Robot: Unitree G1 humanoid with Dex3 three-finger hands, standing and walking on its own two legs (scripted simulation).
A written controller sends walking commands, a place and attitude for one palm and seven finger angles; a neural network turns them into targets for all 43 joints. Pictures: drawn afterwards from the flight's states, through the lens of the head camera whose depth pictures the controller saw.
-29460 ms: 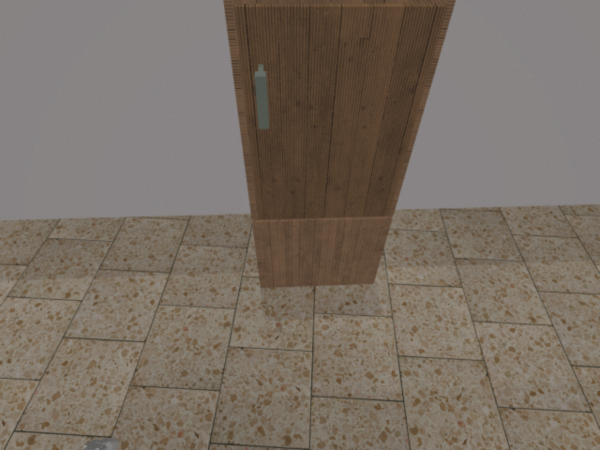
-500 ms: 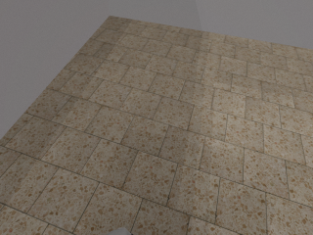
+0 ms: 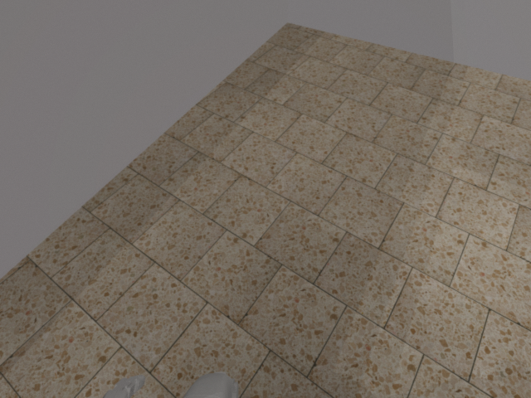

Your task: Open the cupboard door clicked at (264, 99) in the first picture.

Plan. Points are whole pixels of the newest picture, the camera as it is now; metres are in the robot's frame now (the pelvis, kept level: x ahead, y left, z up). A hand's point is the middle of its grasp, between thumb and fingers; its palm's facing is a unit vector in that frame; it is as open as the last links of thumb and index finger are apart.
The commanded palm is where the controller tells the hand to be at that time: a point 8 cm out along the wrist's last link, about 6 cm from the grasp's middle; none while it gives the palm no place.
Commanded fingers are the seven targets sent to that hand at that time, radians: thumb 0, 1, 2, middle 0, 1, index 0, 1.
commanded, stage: turn to face it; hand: left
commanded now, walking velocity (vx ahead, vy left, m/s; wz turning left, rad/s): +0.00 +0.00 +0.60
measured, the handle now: out of the picture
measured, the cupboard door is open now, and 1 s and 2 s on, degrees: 42 42 42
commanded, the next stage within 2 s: none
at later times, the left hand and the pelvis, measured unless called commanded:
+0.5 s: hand out of the picture +0.07 +0.21 -0.16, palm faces +0.32 -0.90 -0.30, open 7.3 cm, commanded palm none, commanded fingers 0.00 0.90 0.90 -0.20 -0.30 -0.20 -0.30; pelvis +0.04 -0.03 -0.01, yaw +18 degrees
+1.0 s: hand out of the picture -0.02 +0.18 -0.18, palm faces +0.62 -0.74 -0.25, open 7.4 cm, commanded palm none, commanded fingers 0.00 0.90 0.90 -0.20 -0.30 -0.20 -0.30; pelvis +0.06 -0.04 -0.01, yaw +38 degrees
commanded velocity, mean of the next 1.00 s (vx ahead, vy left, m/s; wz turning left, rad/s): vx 0.00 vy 0.00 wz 0.60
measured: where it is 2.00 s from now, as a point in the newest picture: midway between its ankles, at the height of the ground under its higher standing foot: outside the picture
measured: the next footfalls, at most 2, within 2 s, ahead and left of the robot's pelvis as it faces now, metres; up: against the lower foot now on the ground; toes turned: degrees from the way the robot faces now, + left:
left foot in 0.18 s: +0.05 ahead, +0.13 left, +0.00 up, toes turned +14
right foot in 0.52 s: +0.13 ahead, -0.14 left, +0.00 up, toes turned +17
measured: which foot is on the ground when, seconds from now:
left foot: up 0.00-0.16, down 0.18-0.50, up 0.52-0.84, down 0.86-1.00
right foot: down 0.00-0.18, up 0.20-0.50, down 0.52-0.84, up 0.86-1.00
